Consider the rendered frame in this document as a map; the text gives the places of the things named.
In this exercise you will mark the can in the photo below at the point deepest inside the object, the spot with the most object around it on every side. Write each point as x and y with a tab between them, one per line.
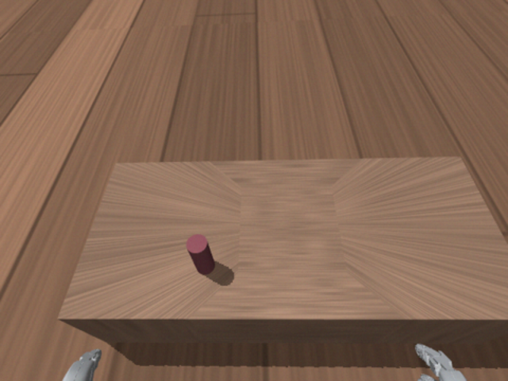
200	253

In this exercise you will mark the right robot hand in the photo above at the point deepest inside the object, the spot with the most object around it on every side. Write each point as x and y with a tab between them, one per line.
439	364

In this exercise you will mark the left robot hand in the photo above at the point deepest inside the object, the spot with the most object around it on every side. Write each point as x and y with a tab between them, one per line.
83	369

